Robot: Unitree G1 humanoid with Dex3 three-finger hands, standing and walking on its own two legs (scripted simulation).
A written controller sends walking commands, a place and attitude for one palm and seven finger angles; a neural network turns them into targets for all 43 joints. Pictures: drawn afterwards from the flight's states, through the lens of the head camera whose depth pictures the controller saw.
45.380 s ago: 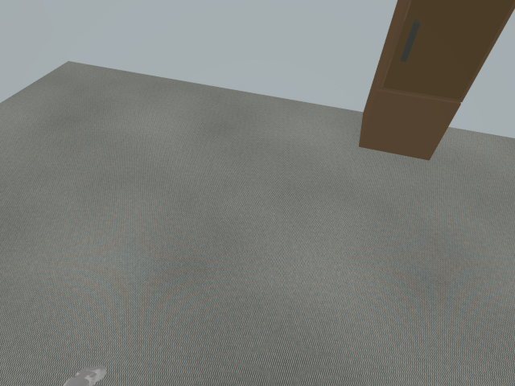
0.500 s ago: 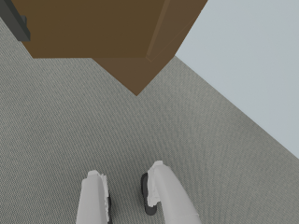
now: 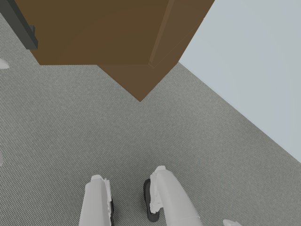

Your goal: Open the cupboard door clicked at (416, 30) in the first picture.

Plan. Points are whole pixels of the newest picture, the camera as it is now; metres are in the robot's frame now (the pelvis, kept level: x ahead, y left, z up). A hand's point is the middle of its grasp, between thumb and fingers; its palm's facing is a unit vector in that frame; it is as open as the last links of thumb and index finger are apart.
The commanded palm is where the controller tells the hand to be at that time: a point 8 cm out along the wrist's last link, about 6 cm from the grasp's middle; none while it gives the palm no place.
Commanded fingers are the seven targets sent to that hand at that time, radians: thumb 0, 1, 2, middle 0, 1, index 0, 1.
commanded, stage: slide the fingers in behind the handle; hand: left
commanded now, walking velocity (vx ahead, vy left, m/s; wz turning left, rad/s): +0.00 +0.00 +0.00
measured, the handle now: (16, 11) +0.60 +0.25 +0.05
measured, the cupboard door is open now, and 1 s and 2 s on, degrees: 47 47 48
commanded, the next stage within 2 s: close the thumb around the handle in 1.66 s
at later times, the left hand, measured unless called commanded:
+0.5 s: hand out of the picture +0.53 +0.28 +0.06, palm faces +0.06 -1.00 -0.04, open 14.0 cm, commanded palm +0.53 +0.30 +0.05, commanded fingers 0.00 -0.50 0.30 -0.30 -1.20 -0.30 -1.20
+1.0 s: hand (16, 31) +0.54 +0.25 +0.06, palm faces +0.04 -1.00 -0.03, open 14.0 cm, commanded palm +0.52 +0.27 +0.05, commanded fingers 0.00 -0.50 0.30 -0.30 -1.20 -0.30 -1.20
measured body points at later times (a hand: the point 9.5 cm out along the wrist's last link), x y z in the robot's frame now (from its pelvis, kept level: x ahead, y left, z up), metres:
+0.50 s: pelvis -0.01 -0.01 -0.01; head +0.19 +0.05 +0.39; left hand +0.52 +0.33 +0.06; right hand +0.01 -0.27 -0.10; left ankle +0.02 +0.10 -0.59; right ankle +0.06 -0.13 -0.59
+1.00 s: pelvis +0.00 +0.00 +0.01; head +0.19 +0.04 +0.41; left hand +0.53 +0.30 +0.06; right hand +0.02 -0.26 -0.10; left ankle +0.02 +0.10 -0.59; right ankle +0.06 -0.13 -0.59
